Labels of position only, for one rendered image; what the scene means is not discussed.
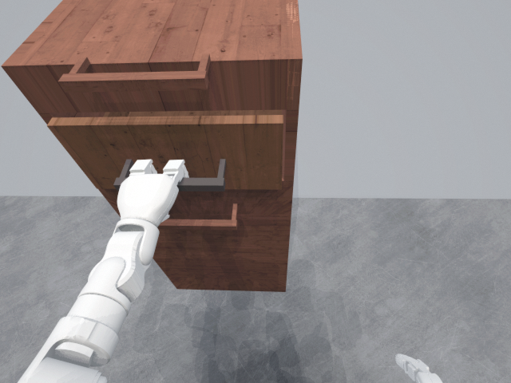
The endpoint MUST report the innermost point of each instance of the left robot forearm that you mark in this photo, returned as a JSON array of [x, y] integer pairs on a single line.
[[87, 336]]

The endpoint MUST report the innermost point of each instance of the drawer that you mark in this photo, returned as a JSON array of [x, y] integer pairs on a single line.
[[251, 141]]

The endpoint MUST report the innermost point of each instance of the left robot hand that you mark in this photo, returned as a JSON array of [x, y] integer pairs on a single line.
[[148, 195]]

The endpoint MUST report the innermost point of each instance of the right robot hand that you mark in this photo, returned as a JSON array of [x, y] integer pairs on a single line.
[[416, 369]]

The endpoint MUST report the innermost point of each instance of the handle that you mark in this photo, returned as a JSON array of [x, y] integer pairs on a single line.
[[186, 184], [199, 224], [139, 81]]

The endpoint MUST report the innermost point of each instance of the left robot upper arm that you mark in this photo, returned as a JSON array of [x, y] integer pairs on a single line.
[[55, 371]]

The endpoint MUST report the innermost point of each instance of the cabinet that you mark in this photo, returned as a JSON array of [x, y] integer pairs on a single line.
[[252, 52]]

